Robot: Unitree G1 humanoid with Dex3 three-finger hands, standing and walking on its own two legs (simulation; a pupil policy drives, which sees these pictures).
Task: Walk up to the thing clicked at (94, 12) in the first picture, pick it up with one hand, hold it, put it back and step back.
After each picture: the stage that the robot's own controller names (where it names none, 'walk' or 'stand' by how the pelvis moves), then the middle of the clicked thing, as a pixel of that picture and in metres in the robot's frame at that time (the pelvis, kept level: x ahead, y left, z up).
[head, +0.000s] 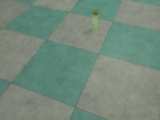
stand; (95, 20) +1.73 -0.14 -0.66
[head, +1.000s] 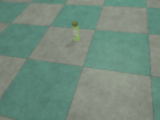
walk; (76, 31) +1.59 +0.19 -0.63
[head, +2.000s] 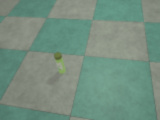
walk; (60, 63) +0.99 +0.31 -0.65
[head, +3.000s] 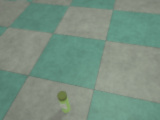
walk; (64, 102) +0.58 +0.22 -0.65
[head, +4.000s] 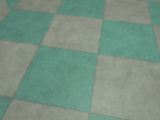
stand; out of the picture +0.35 +0.17 -0.63
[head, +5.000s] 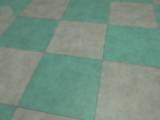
stand; out of the picture +0.30 +0.18 -0.65
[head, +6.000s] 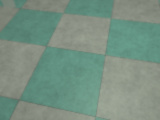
stand; out of the picture +0.31 +0.17 -0.65
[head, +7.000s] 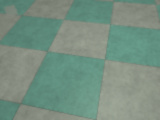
stand; out of the picture +0.33 +0.17 -0.66
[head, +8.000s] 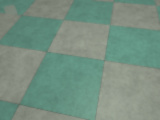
stand; out of the picture +0.32 +0.17 -0.66
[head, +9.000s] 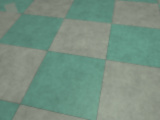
stand; out of the picture +0.31 +0.17 -0.66
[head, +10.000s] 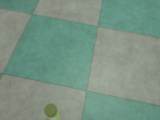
go down; (52, 114) +0.34 +0.16 -0.56
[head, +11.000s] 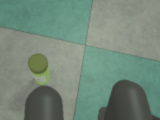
go down; (40, 71) +0.41 +0.17 -0.25
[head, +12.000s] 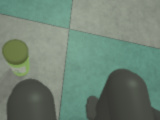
close in; (18, 61) +0.41 +0.18 -0.20
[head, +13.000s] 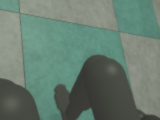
close; out of the picture +0.41 +0.21 -0.16
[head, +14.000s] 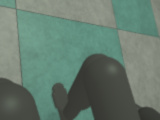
close; out of the picture +0.43 +0.21 -0.16
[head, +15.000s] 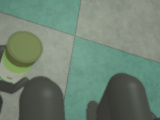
lift; (14, 65) +0.34 +0.22 -0.05
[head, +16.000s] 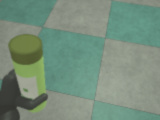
lift; (31, 79) +0.32 +0.16 +0.09
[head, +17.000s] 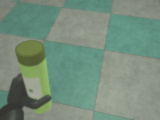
hold; (36, 81) +0.33 +0.16 +0.07
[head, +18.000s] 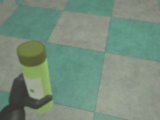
hold; (38, 81) +0.32 +0.16 +0.08
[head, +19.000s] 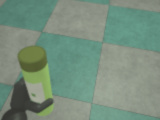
crouch; (39, 85) +0.32 +0.16 +0.04
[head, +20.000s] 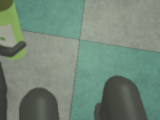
lower; (6, 27) +0.49 +0.18 +0.00
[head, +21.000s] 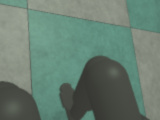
lower; out of the picture +0.47 +0.24 -0.13
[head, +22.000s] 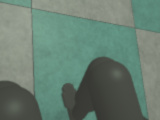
lower; out of the picture +0.45 +0.22 -0.14
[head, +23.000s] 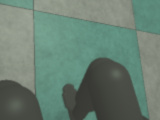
lower; out of the picture +0.43 +0.22 -0.14
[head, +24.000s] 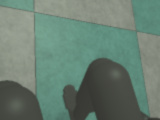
lower; out of the picture +0.43 +0.21 -0.14
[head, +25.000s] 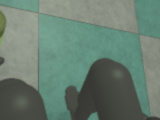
draw back; out of the picture +0.42 +0.20 -0.14
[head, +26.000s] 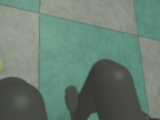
withdraw; out of the picture +0.41 +0.20 -0.17
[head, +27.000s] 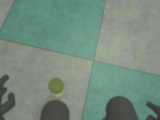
walk; (57, 88) +0.38 +0.13 -0.39
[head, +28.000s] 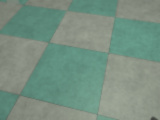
stand; out of the picture +0.31 +0.14 -0.59
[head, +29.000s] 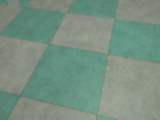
stand; out of the picture +0.32 +0.14 -0.60
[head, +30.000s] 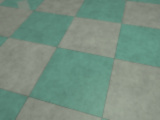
stand; out of the picture +0.33 +0.12 -0.64
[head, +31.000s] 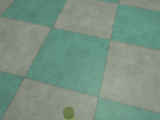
walk; (69, 117) +0.39 +0.09 -0.63
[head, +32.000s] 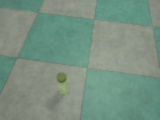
walk; (62, 83) +0.62 +0.16 -0.63
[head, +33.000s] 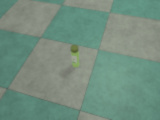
stand; (75, 56) +0.96 +0.12 -0.62
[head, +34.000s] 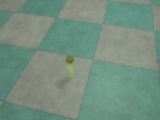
stand; (70, 67) +0.96 +0.14 -0.65
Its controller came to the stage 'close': yes
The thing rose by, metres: 0.72
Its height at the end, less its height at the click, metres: +0.00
